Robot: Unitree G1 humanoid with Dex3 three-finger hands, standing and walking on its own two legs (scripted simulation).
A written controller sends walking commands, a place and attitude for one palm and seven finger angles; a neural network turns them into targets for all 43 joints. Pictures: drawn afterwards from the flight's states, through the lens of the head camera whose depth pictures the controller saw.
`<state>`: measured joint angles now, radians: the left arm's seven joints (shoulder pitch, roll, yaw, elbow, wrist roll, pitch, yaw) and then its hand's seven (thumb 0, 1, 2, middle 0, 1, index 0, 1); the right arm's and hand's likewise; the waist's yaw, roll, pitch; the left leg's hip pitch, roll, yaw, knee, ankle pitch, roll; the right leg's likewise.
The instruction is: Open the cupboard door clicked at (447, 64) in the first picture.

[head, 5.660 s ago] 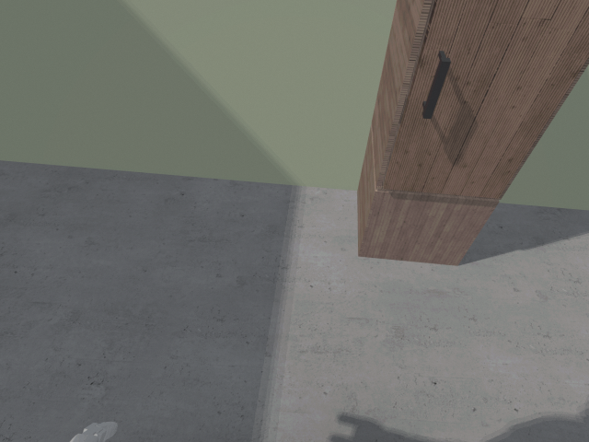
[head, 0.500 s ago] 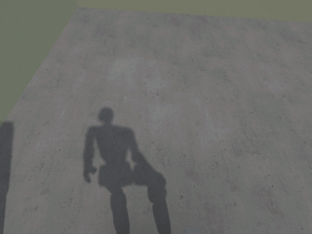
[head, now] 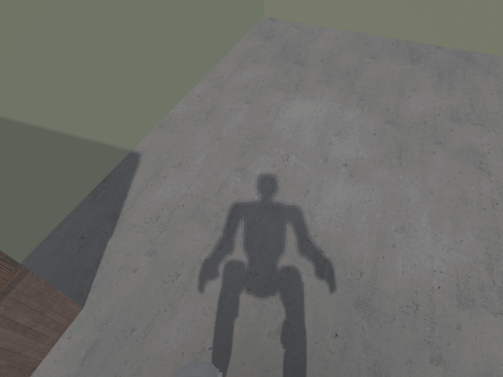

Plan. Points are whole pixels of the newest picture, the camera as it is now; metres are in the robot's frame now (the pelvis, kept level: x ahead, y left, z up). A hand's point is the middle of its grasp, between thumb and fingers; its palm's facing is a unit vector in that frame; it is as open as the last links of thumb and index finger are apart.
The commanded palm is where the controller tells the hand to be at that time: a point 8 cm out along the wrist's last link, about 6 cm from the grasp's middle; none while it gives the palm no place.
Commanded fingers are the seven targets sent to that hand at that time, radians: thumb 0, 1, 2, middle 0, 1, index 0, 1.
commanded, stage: turn to face it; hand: left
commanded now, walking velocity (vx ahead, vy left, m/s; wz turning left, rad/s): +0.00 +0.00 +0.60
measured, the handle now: out of the picture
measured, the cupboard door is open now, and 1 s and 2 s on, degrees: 0 0 0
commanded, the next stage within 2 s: take the last steps up to it in 1.82 s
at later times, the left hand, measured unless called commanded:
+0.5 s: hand out of the picture +0.03 +0.26 -0.15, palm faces +0.31 -0.91 -0.28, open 7.4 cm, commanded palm none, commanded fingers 0.00 0.90 0.90 -0.20 -0.30 -0.20 -0.30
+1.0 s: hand out of the picture -0.13 +0.22 -0.19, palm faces +0.61 -0.75 -0.25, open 7.4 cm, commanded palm none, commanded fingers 0.00 0.90 0.90 -0.20 -0.30 -0.20 -0.30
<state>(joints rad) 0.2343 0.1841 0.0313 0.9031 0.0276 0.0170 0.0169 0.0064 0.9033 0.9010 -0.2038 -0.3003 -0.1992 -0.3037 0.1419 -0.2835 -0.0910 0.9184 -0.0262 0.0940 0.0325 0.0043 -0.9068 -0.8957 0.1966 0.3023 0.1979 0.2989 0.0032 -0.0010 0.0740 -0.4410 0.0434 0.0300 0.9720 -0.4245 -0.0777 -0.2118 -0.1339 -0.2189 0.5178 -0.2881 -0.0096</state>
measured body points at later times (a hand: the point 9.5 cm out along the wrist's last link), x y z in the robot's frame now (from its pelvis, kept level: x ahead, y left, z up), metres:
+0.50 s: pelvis -0.02 +0.02 +0.00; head +0.01 +0.02 +0.44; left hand +0.02 +0.30 -0.13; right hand +0.11 -0.21 -0.15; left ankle -0.03 +0.14 -0.74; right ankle +0.02 -0.11 -0.71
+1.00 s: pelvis -0.05 +0.01 -0.02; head -0.03 +0.05 +0.43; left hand -0.16 +0.26 -0.17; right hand +0.18 -0.15 -0.15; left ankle -0.11 +0.11 -0.74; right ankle +0.03 -0.10 -0.73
